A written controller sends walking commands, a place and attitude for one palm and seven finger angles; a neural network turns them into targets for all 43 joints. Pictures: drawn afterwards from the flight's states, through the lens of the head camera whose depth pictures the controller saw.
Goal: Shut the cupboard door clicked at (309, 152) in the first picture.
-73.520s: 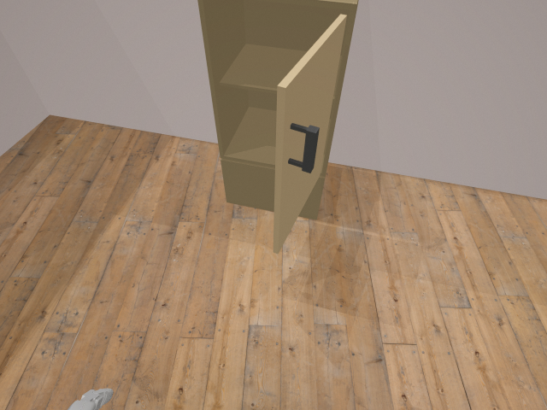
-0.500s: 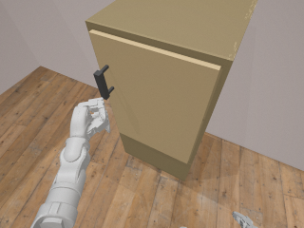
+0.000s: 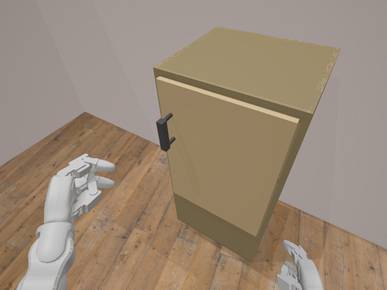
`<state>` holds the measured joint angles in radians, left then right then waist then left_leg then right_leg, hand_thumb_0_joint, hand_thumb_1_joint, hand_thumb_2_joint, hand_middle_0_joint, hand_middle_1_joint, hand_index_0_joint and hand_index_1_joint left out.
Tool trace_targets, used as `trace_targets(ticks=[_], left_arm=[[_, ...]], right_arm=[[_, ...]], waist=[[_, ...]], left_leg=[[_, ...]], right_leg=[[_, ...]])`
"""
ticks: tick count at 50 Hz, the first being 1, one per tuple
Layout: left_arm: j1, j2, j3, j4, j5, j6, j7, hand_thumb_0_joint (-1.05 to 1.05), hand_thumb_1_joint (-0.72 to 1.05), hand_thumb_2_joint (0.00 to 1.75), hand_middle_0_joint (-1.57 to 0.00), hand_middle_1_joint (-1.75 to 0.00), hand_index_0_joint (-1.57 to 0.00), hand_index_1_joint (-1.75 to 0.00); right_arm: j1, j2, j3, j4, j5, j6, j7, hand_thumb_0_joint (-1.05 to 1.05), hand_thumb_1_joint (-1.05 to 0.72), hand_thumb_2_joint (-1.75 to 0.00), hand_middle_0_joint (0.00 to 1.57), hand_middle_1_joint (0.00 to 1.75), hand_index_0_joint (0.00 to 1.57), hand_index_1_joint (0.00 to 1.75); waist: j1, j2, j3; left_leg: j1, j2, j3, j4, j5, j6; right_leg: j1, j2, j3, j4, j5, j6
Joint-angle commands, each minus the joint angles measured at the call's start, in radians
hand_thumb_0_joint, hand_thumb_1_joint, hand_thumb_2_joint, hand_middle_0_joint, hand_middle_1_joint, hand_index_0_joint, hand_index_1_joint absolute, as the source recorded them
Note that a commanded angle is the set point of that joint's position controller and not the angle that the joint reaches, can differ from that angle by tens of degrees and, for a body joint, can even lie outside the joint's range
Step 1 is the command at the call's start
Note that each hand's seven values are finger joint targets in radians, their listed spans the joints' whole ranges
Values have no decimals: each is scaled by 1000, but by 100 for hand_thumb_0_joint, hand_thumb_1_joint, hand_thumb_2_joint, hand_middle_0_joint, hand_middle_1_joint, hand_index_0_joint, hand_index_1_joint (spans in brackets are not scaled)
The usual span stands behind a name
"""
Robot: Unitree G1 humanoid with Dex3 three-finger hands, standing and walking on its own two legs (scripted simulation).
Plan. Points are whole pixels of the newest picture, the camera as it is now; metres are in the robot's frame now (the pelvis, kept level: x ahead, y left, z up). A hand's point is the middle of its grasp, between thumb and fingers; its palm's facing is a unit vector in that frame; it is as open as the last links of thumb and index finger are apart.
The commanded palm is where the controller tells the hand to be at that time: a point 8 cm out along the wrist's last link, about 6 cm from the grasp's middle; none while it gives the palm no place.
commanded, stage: draw the hand back to the body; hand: left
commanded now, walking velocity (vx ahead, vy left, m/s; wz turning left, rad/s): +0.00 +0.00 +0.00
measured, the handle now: (167, 131) +0.59 +0.15 -0.03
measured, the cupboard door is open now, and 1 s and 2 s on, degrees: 0 0 0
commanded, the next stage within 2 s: step back with the hand held close in 0.66 s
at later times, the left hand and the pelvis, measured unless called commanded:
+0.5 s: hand (31, 213) +0.19 +0.28 +0.15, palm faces +0.50 -0.77 -0.39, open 7.2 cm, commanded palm +0.14 +0.30 +0.18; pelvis +0.00 +0.00 +0.00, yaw +1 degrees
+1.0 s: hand (43, 215) +0.19 +0.26 +0.15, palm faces +0.42 -0.78 -0.46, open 7.4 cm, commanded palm +0.13 +0.30 +0.18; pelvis -0.01 -0.01 +0.00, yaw +1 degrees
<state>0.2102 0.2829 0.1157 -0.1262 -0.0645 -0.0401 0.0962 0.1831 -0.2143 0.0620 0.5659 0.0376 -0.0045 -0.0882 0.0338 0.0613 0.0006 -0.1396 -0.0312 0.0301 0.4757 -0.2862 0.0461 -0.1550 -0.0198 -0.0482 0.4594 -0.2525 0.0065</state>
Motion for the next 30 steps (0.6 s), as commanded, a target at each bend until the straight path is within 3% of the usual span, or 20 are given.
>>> trace_targets(ticks=[1,4,8,11,14,15,16,19,22,25,27,29,30], left_arm=[[-105,176,147,-324,-1,-59,13,0,90,90,-56,-69,-56,-69],[-23,218,219,-363,-1,-56,18,0,90,90,-47,-60,-47,-60],[59,232,272,-438,-3,-59,23,0,90,90,-36,-48,-36,-48],[105,253,314,-494,-3,-64,29,0,90,90,-28,-39,-28,-39],[186,288,385,-488,-6,-67,36,0,90,90,-20,-30,-20,-30],[173,233,331,-471,-6,-65,31,0,90,90,-20,-30,-20,-30],[167,219,316,-440,-4,-60,31,0,90,90,-20,-30,-20,-30],[125,199,289,-410,3,-57,32,0,90,90,-20,-30,-20,-30],[100,221,303,-423,6,-63,40,0,90,90,-20,-30,-20,-30],[104,256,330,-502,7,-78,43,0,90,90,-20,-30,-20,-30],[137,271,348,-511,6,-81,48,0,90,90,-20,-30,-20,-30],[159,292,372,-500,4,-76,49,0,90,90,-20,-30,-20,-30],[158,270,353,-510,2,-78,46,0,90,90,-20,-30,-20,-30]], right_arm=[[-117,-109,-46,-145,-15,-65,-1,0,-90,-90,20,30,20,30],[-122,-113,-54,-134,-20,-76,2,0,-90,-90,20,30,20,30],[-118,-105,-58,-131,-21,-87,11,0,-90,-90,20,30,20,30],[-116,-107,-63,-124,-20,-104,14,0,-90,-90,20,30,20,30],[-114,-114,-72,-116,-19,-117,12,0,-90,-90,20,30,20,30],[-111,-111,-69,-113,-18,-115,13,0,-90,-90,20,30,20,30],[-108,-115,-70,-108,-18,-115,14,0,-90,-90,20,30,20,30],[-105,-131,-80,-95,-18,-120,9,0,-90,-90,20,30,20,30],[-105,-128,-80,-99,-20,-121,4,0,-90,-90,20,30,20,30],[-112,-120,-78,-104,-23,-135,1,0,-90,-90,20,30,20,30],[-117,-111,-73,-102,-26,-144,0,0,-90,-90,20,30,20,30],[-122,-112,-72,-96,-26,-147,-1,0,-90,-90,20,30,20,30],[-122,-103,-68,-100,-23,-148,0,0,-90,-90,20,30,20,30]], waist=[[2,10,-103],[13,13,-95],[18,24,-94],[20,62,-90],[30,22,-64],[18,14,-46],[12,-9,-5],[2,-17,17],[11,-28,-30],[26,19,-119],[34,25,-133],[39,45,-94],[32,49,-84]], left_leg=[[12,56,-68,-125,268,-42],[10,56,-65,-126,300,-43],[14,60,-67,-123,339,-54],[16,64,-72,-125,344,-61],[-6,63,-73,-131,328,-61],[-4,61,-66,-133,308,-59],[-17,63,-68,-141,271,-58],[-15,59,-65,-146,217,-46],[-3,52,-64,-144,203,-38],[18,44,-59,-130,257,-36],[19,39,-53,-120,288,-37],[-2,40,-50,-119,288,-40],[-2,39,-45,-118,299,-41]], right_leg=[[82,13,-1,-63,179,-32],[101,17,0,-78,201,-31],[110,14,-5,-74,212,-27],[108,15,-5,-76,201,-27],[109,23,-6,-86,199,-28],[92,16,-9,-83,186,-26],[66,17,-10,-90,158,-25],[40,16,-4,-105,129,-23],[62,11,-3,-92,119,-23],[120,6,2,-79,165,-26],[133,6,1,-74,199,-26],[127,9,5,-87,205,-28],[125,5,5,-84,215,-28]])
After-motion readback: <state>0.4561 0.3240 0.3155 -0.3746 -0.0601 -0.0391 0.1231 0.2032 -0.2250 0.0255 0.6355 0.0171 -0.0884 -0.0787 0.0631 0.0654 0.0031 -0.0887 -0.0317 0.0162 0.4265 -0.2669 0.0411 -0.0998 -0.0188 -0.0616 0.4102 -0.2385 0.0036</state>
